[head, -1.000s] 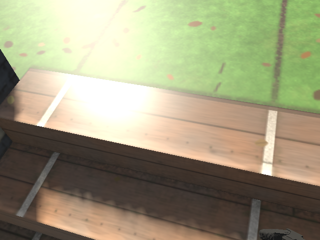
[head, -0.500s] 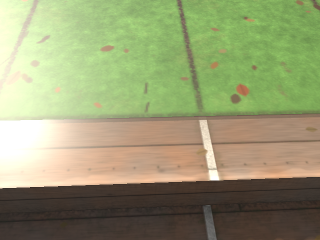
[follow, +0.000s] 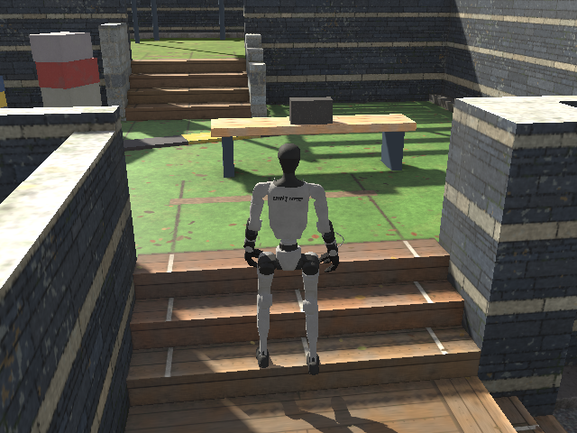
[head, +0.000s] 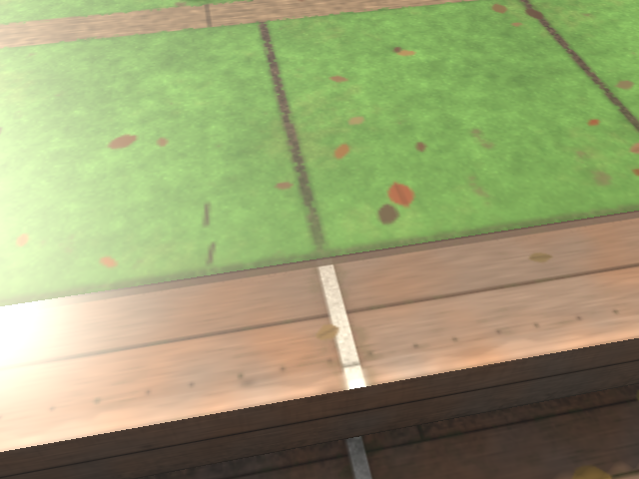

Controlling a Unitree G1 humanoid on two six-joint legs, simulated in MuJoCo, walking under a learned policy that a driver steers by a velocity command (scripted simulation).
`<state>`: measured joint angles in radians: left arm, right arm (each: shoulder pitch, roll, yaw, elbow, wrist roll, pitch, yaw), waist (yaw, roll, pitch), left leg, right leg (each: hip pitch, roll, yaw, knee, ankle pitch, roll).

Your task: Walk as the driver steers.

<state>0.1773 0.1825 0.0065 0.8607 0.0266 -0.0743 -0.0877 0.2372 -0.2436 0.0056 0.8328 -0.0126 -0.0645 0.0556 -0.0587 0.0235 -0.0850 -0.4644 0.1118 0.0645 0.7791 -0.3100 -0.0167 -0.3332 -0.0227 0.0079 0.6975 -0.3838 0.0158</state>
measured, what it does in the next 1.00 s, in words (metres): climbs: right foot 0.18 m higher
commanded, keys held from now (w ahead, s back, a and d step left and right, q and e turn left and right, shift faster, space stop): w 0.60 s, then w+q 0.40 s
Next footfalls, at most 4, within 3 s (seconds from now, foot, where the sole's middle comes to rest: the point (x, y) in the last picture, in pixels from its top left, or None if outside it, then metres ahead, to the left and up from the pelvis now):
0.60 right None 0.39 -0.18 -0.57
1.18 left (276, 329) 0.65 0.07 -0.39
1.70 right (318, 185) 1.02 -0.02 -0.39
2.30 left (172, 137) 1.20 0.31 -0.39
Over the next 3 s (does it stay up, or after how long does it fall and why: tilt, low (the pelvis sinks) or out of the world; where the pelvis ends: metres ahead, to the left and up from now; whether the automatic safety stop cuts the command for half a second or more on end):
stays up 1.35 0.22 0.37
